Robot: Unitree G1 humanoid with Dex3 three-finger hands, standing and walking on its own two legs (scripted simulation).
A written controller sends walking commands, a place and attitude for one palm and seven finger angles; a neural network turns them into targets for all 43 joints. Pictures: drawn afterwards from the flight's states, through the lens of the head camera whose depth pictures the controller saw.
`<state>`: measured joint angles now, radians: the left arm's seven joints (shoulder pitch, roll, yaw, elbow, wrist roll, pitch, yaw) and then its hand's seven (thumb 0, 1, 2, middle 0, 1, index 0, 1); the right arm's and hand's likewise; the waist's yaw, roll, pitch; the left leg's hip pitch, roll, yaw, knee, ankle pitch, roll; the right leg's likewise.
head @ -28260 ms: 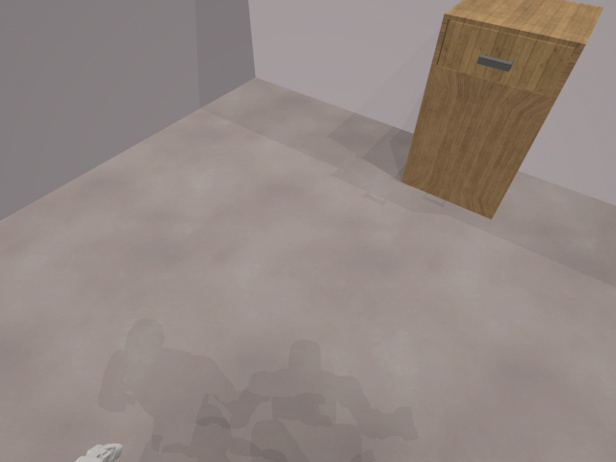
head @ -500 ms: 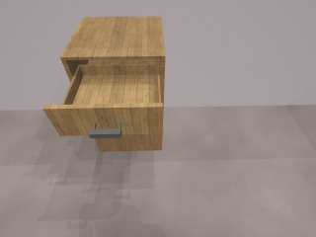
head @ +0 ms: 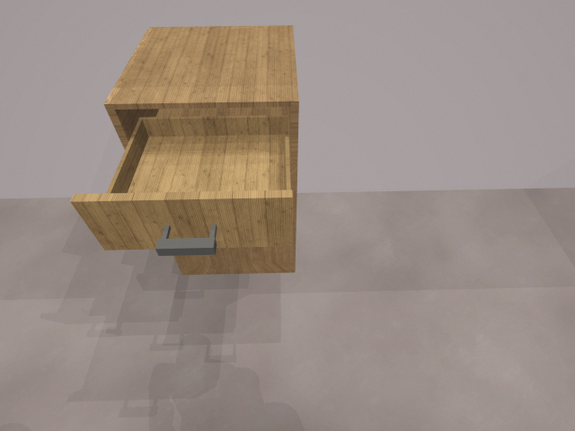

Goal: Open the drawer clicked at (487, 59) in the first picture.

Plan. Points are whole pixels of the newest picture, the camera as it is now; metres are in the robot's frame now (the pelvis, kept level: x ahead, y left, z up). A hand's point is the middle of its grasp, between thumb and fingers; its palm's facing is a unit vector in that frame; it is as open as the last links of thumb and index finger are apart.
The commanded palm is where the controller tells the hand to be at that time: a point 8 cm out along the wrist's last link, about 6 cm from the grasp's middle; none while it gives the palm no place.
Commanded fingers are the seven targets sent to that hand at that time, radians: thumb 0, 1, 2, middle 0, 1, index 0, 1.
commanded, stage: look to check the result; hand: left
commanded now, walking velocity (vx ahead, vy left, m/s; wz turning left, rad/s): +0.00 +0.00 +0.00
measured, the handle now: (188, 238) +0.47 +0.23 -0.08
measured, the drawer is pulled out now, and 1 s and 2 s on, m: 0.30 0.30 0.30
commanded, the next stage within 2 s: stand and wait in 0.06 s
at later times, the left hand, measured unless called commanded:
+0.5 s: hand out of the picture +0.00 +0.15 -0.17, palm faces +0.05 -0.98 -0.19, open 7.3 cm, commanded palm none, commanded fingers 0.00 0.90 0.90 -0.20 -0.30 -0.20 -0.30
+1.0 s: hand out of the picture +0.00 +0.15 -0.17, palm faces +0.05 -0.98 -0.19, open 7.3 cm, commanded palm none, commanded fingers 0.00 0.90 0.90 -0.20 -0.30 -0.20 -0.30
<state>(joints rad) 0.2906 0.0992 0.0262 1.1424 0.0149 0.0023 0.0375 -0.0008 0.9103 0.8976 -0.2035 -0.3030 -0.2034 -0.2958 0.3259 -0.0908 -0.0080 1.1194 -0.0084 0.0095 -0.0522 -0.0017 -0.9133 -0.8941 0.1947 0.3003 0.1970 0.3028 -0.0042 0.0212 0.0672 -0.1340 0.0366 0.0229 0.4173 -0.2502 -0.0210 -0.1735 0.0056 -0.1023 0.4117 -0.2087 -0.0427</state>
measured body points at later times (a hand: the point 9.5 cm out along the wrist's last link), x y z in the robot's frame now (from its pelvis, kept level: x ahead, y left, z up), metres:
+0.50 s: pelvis +0.01 -0.01 +0.00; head +0.03 -0.02 +0.45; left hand +0.00 +0.21 -0.16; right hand -0.02 -0.20 -0.17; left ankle -0.01 +0.13 -0.74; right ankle +0.01 -0.09 -0.74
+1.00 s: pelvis +0.02 -0.01 +0.00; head +0.03 -0.02 +0.45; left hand +0.00 +0.20 -0.16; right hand -0.02 -0.21 -0.17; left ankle -0.01 +0.13 -0.74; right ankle +0.01 -0.09 -0.74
